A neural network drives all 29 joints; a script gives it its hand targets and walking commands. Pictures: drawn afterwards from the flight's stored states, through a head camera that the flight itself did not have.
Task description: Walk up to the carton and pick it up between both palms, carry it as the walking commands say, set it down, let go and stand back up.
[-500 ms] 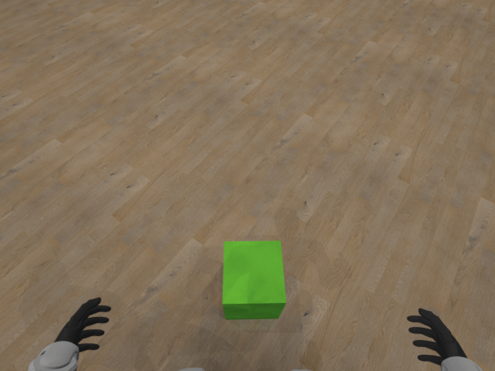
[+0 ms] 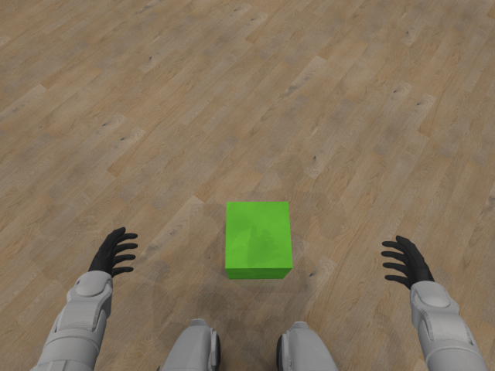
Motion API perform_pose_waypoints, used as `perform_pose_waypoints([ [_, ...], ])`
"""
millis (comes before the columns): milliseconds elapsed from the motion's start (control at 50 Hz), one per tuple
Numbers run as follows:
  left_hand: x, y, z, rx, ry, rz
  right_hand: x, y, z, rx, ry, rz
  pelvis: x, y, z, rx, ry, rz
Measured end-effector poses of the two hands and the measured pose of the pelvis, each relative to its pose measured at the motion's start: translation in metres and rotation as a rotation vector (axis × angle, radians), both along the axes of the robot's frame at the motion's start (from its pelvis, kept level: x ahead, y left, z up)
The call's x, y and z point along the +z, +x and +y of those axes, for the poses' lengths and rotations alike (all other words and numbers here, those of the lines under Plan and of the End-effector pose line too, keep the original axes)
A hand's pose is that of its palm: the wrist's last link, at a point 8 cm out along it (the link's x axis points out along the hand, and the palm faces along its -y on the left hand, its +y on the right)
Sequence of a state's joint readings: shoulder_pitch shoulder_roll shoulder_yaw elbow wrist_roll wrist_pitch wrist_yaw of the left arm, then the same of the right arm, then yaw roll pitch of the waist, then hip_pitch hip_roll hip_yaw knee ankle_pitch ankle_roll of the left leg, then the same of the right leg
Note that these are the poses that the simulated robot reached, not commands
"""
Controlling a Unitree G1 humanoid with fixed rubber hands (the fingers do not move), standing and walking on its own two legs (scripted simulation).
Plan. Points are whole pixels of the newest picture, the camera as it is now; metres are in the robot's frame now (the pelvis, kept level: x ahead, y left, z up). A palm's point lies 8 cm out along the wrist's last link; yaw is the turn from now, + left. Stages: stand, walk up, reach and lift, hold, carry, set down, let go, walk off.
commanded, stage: reach and lift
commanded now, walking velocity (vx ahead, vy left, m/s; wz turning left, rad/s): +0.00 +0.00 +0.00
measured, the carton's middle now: (256, 243) +0.45 -0.02 -0.60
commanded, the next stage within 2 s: none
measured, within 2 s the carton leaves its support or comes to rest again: neither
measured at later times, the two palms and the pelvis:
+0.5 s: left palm (150, 214) +0.39 +0.21 -0.14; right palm (369, 215) +0.40 -0.23 -0.13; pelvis -0.05 -0.01 -0.04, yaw +1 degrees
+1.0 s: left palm (175, 196) +0.45 +0.17 -0.19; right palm (346, 197) +0.46 -0.21 -0.19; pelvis -0.04 -0.01 -0.07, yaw +0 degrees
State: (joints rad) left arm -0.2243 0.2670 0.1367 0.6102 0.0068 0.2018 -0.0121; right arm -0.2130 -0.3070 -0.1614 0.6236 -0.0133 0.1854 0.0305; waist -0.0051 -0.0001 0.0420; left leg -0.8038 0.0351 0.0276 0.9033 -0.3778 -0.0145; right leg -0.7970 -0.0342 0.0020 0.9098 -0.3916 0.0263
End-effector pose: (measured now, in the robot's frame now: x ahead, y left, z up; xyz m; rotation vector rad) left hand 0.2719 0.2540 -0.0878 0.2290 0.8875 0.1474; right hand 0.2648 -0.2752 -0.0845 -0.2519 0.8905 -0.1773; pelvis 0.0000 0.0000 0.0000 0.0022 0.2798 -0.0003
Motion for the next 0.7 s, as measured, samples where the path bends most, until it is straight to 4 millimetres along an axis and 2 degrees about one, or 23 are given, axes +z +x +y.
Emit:
perform_pose_waypoints([
  [120, -0.011, 0.023, -0.011, 0.007, -0.032, -0.037, -0.010, 0.027, 0.008, -0.005, 0.034, -0.038, -0.012, -0.020, -0.003, 0.002, 0.000, 0.067],
  [340, -0.028, 0.080, -0.030, 0.028, -0.075, -0.112, -0.029, 0.091, 0.027, 0.011, 0.093, -0.111, -0.031, -0.048, -0.007, 0.011, -0.002, 0.190],
  [480, -0.046, 0.116, -0.046, 0.034, -0.101, -0.156, -0.047, 0.128, 0.041, 0.010, 0.129, -0.160, -0.043, -0.051, -0.008, 0.012, -0.001, 0.295],
  [700, -0.075, 0.171, -0.074, 0.029, -0.142, -0.244, -0.072, 0.181, 0.058, 0.013, 0.162, -0.249, -0.060, -0.045, -0.008, -0.001, 0.007, 0.457],
])
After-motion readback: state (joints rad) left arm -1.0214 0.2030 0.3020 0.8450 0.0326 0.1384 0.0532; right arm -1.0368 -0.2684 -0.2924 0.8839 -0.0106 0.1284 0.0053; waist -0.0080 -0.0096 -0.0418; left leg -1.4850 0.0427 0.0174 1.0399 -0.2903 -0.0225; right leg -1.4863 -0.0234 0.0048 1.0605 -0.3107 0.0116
